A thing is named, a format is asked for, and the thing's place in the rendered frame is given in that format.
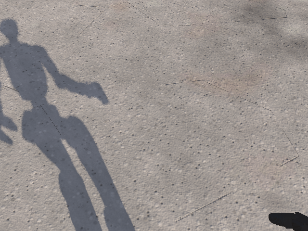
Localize right robot hand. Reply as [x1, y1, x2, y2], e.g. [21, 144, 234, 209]
[269, 212, 308, 231]

